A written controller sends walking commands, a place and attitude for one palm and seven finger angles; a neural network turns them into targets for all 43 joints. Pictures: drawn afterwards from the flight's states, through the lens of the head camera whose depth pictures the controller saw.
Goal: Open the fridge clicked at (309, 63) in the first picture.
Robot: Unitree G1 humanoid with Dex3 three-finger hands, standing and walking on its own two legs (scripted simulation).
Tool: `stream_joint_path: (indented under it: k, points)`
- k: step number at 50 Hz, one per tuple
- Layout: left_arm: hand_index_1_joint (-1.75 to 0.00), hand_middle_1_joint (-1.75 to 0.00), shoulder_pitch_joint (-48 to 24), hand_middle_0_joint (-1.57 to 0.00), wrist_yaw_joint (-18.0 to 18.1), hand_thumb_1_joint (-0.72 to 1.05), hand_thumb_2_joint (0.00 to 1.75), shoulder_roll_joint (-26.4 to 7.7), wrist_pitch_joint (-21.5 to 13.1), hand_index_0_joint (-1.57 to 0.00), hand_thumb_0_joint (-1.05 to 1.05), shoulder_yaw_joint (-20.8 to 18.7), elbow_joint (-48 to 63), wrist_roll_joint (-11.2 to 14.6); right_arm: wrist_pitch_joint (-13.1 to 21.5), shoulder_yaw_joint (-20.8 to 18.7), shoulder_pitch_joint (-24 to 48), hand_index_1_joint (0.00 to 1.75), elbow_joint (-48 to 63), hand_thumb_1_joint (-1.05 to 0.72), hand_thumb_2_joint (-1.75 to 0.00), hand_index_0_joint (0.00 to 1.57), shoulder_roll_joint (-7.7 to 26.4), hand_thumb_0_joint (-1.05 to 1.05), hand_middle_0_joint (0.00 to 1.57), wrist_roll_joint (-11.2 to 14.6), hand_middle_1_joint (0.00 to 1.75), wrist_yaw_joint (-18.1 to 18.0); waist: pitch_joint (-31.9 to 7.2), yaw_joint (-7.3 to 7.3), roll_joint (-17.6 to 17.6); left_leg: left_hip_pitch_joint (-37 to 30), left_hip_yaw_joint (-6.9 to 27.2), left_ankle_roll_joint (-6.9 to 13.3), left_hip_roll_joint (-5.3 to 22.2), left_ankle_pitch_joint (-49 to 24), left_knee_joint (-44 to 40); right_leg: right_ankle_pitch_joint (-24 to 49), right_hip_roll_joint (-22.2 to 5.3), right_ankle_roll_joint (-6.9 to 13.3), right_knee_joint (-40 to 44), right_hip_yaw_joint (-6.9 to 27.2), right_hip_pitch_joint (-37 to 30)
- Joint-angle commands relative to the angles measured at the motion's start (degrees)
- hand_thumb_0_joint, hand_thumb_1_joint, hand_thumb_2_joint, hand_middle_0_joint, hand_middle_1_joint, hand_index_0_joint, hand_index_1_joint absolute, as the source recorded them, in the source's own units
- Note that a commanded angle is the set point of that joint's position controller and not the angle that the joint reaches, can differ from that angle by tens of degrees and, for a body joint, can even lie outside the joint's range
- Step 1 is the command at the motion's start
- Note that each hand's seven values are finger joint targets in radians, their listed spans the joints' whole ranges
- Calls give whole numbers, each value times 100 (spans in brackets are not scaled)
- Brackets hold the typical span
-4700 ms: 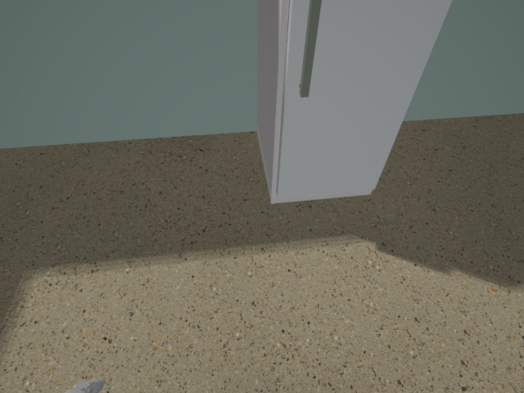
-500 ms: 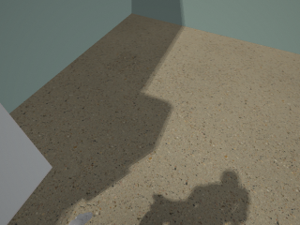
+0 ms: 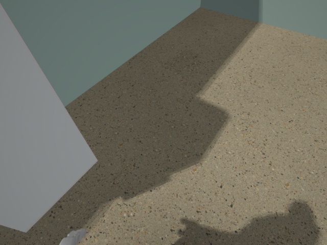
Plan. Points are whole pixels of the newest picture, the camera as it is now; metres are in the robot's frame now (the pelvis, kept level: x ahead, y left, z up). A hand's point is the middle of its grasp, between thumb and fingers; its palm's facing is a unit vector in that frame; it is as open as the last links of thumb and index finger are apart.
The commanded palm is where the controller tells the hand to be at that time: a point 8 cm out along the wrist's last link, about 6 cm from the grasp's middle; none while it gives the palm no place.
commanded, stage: turn to face it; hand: left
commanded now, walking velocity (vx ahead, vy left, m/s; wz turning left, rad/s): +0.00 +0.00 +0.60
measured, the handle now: out of the picture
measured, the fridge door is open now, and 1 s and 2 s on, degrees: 0 0 0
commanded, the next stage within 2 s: take the last steps up to it in 1.40 s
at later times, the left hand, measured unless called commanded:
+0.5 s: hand out of the picture -0.08 +0.20 -0.17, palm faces +0.38 -0.89 -0.27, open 7.4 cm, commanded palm none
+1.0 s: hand out of the picture -0.03 +0.20 -0.13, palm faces +0.57 -0.76 -0.31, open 7.4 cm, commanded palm none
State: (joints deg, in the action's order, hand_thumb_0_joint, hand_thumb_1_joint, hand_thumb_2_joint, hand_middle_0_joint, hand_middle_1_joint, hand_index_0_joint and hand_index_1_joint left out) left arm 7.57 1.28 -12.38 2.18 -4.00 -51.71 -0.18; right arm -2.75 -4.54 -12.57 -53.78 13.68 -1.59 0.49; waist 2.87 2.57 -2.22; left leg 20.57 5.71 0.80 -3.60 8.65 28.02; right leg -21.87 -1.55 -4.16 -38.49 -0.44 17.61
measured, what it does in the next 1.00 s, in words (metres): steps on the spot, turning left: right foot, then left foot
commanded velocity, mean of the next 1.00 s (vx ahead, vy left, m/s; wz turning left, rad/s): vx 0.00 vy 0.00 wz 0.59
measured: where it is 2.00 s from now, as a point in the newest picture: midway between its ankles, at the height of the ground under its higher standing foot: outside the picture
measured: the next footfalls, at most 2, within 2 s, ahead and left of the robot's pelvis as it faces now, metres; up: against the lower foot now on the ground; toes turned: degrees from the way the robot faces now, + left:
right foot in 0.02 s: +0.03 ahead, -0.13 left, +0.00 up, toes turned +0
left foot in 0.50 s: -0.02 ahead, +0.12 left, +0.00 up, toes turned +27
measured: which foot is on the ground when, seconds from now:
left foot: down 0.00-0.02, up 0.04-0.48, down 0.50-0.94, up 0.96-1.00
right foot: up 0.00-0.00, down 0.02-0.50, up 0.52-0.90, down 0.92-1.00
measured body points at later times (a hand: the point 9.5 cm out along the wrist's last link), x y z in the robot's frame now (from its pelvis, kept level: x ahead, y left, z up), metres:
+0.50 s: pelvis -0.02 -0.01 -0.01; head +0.02 +0.01 +0.44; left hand -0.10 +0.25 -0.15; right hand +0.18 -0.21 -0.14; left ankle -0.06 +0.10 -0.74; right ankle -0.01 -0.13 -0.73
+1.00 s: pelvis -0.02 -0.03 +0.00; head +0.03 -0.05 +0.44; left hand -0.06 +0.24 -0.11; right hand +0.18 -0.21 -0.17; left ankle -0.08 +0.08 -0.70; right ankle +0.04 -0.12 -0.73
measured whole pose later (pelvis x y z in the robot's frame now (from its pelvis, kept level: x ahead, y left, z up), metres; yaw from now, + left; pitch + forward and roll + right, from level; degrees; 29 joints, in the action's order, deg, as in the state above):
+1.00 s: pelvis -0.02 -0.03 +0.00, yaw +37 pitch +0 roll +1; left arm 8.2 1.2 -10.7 0.3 -1.9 -48.2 -0.9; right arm -3.9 -4.9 -12.3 -53.2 14.9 -1.4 0.8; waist 3.8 2.2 -4.1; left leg 24.9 5.2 -1.3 -4.3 25.0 49.0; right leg -18.9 -2.4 1.1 -33.7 -4.5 14.7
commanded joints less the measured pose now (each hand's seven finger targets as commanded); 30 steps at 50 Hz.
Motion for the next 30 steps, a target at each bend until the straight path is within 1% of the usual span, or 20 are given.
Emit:
stream_joint_path:
  k: [1, 2, 3, 4, 5, 6, 7, 8, 11, 15, 20, 22, 23, 24, 25, 26, 27, 28, 29, 30]
  points:
    - [-30, -30, 959, -20, 115, 90, 90, -1493, -214, -20, 0, -319, 383, -158, 65, -226, 167, 30, 740, -90, -90, 20, 365, 0, 20, 103, 30, 14, -563, -496, 1975, 1899, -64, -346, -115, 1936, 1688, -343, -2270, 954, 2809, 2339, -1947]
    - [-30, -30, 559, -20, 111, 90, 90, -1557, -149, -20, 0, -228, 567, -101, 58, -271, 288, 30, 786, -90, -90, 20, 654, 0, 20, 0, 30, 13, -356, -418, 1561, 1609, -85, -319, 80, 2302, 2875, -338, -2765, 1260, 2845, 2265, -749]
    - [-30, -30, 259, -20, 117, 90, 90, -1324, -203, -20, 0, -248, 634, -82, 6, -283, 345, 30, 720, -90, -90, 20, 653, 0, 20, -23, 30, 30, -163, -272, 1718, 1572, 8, -294, 240, 2067, 3419, -91, -2398, 1153, 2812, 2090, -391]
    - [-30, -30, 29, -20, 89, 90, 90, -1121, -230, -20, 0, -165, 656, -73, -24, -285, 283, 30, 596, -90, -90, 20, 689, 0, 20, -17, 30, 71, 147, -132, 1480, 1508, -99, -321, 362, 1675, 3863, 336, -2059, 1029, 2663, 1492, -136]
    - [-30, -30, -136, -20, 85, 90, 90, -891, -239, -20, 0, -108, 681, -83, -37, -273, 126, 30, 489, -90, -90, 20, 613, 0, 20, -10, 30, 105, 206, 26, 1095, 1454, -194, -375, 448, 1352, 4061, 981, -1772, 932, 2420, 913, -135]
    - [-30, -30, -122, -20, 70, 90, 90, -793, -282, -20, 0, -62, 666, -90, -50, -243, 57, 30, 414, -90, -90, 20, 539, 0, 20, 0, 30, 129, 255, 38, 1021, 1427, -356, -450, 469, 1109, 4184, 1614, -1589, 890, 2225, 433, -281]
    - [-30, -30, 81, -20, 69, 90, 90, -760, -314, -20, 0, -55, 626, -89, -48, -216, 58, 30, 414, -90, -90, 20, 514, 0, 20, 7, 30, 134, 91, -27, 1057, 1450, -432, -509, 470, 1060, 4163, 2224, -1528, 894, 2059, 235, -596]
    - [-30, -30, 276, -20, 68, 90, 90, -796, -324, -20, 0, -52, 575, -83, -59, -203, 86, 30, 408, -90, -90, 20, 515, 0, 20, 16, 30, 132, -54, -99, 1178, 1461, -482, -556, 492, 1043, 4141, 2551, -1547, 913, 1973, 93, -864]
    - [-30, -30, 735, -20, 73, 90, 90, -891, -315, -20, 0, -71, 410, -100, -80, -159, 455, 30, 483, -90, -90, 20, 495, 0, 20, 27, 30, 126, -167, -310, 1141, 1464, -622, -631, 557, 1232, 3724, 3190, -1684, 989, 1819, -40, -1369]
    - [-30, -30, 969, -20, 71, 90, 90, -1029, -272, -20, 0, -113, 290, -141, -69, -81, 889, 30, 582, -90, -90, 20, 461, 0, 20, 53, 30, 128, -159, -470, 1279, 1183, -833, -606, 629, 1573, 2886, 3466, -1897, 1110, 1717, -180, -1505]
    - [-30, -30, 1041, -20, 48, 90, 90, -1235, -197, -20, 0, -196, 191, -158, 20, 13, 967, 30, 653, -90, -90, 20, 407, 0, 20, 94, 30, 127, -412, -573, 1608, 339, -1209, -406, 556, 1669, 1454, 3742, -2029, 1064, 1323, -440, -1535]
    - [-30, -30, 931, -20, 31, 90, 90, -1289, -177, -20, 0, -227, 177, -132, 75, 2, 659, 30, 602, -90, -90, 20, 490, 0, 20, 78, 30, 105, -561, -388, 1502, -261, -1367, -330, 498, 1080, 501, 3663, -1968, 848, 868, -752, -1413]
    - [-30, -30, 923, -20, 7, 90, 90, -1267, -160, -20, 0, -232, 191, -83, 110, -42, 403, 30, 556, -90, -90, 20, 640, 0, 20, 58, 30, 103, -699, -229, 1220, -950, -1330, -242, 498, 420, -213, 3461, -1848, 616, 307, -956, -1053]
    - [-30, -30, 925, -20, -29, 90, 90, -1105, -145, -20, 0, -229, 300, -43, 170, -169, -8, 30, 484, -90, -90, 20, 1136, 0, 20, 25, 30, 80, -1040, 13, 167, -2135, -348, 130, 1266, -910, -561, 2357, -1499, 260, -813, -1185, 28]
    - [-30, -30, 643, -20, -74, 90, 90, -706, -145, -20, 0, -100, 573, -27, 175, -317, -419, 30, 440, -90, -90, 20, 1766, 0, 20, 49, 30, 59, -1057, 229, -1573, -2775, 1420, 856, 2705, -3298, -584, -1421, -758, -131, -2064, -1134, 1572]
    - [-30, -30, 281, -20, -14, 90, 90, -779, -59, -20, 0, -75, 707, -86, 156, -311, -723, 30, 256, -90, -90, 20, 1738, 0, 20, 86, 30, 10, -1066, 341, -1048, -2472, 1478, 1198, 2877, -3400, -563, -1681, -699, -82, -2593, -431, 1738]
    - [-30, -30, 123, -20, 16, 90, 90, -697, -48, -20, 0, -103, 644, -60, 172, -288, -539, 30, 272, -90, -90, 20, 1621, 0, 20, 67, 30, -61, -933, 276, -1151, -2193, 1351, 1184, 2630, -2949, -573, -1382, -715, -93, -2820, -208, 1836]
    - [-30, -30, 52, -20, -6, 90, 90, -766, -53, -20, 0, -132, 583, -48, 168, -235, -165, 30, 380, -90, -90, 20, 1400, 0, 20, 45, 30, -89, -600, 166, -1000, -1691, 1104, 1078, 2309, -2399, -662, -964, -710, -96, -2881, -91, 1736]
    - [-30, -30, 182, -20, -42, 90, 90, -784, -45, -20, 0, -158, 484, -56, 172, -165, 253, 30, 493, -90, -90, 20, 1234, 0, 20, 37, 30, -84, -402, -55, -791, -1316, 742, 881, 1964, -1976, -741, -526, -689, -95, -2823, -68, 1523]
    - [-30, -30, 386, -20, -77, 90, 90, -776, -51, -20, 0, -168, 389, -66, 192, -122, 488, 30, 558, -90, -90, 20, 1129, 0, 20, 43, 30, -76, -456, -187, -623, -1183, 564, 780, 1788, -1691, -793, -273, -646, -101, -2730, -96, 1331]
